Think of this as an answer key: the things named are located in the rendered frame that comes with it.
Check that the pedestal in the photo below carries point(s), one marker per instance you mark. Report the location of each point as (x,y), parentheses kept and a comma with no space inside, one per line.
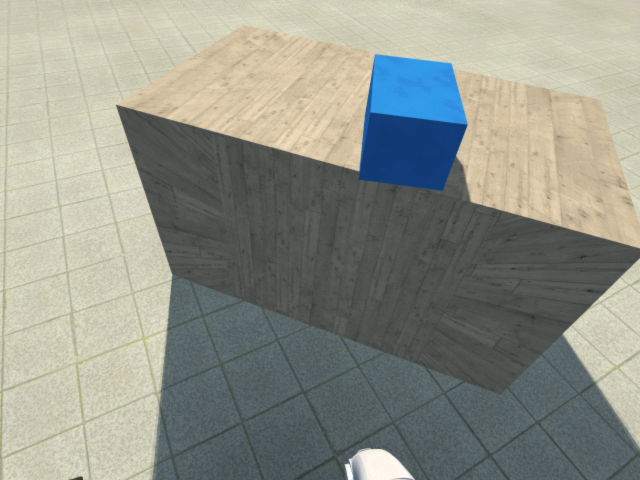
(249,155)

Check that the carton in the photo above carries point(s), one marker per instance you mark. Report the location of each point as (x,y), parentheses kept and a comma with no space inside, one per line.
(414,123)

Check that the right robot thigh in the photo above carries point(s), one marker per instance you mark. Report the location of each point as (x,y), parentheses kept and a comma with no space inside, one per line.
(375,464)

